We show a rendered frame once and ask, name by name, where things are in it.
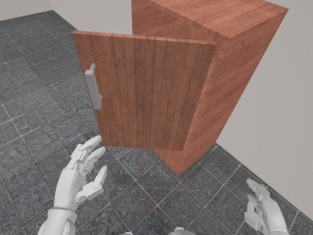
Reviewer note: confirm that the left robot forearm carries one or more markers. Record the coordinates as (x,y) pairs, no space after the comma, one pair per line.
(60,221)

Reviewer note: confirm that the robot left hand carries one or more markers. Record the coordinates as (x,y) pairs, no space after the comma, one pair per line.
(73,176)

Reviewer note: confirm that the robot right hand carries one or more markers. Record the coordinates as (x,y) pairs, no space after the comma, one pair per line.
(269,217)

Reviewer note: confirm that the handle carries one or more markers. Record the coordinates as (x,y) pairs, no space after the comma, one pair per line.
(93,88)

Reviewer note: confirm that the cupboard door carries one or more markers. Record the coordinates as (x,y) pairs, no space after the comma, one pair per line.
(150,86)

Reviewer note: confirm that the robot right shin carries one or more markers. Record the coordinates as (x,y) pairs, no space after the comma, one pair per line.
(179,228)

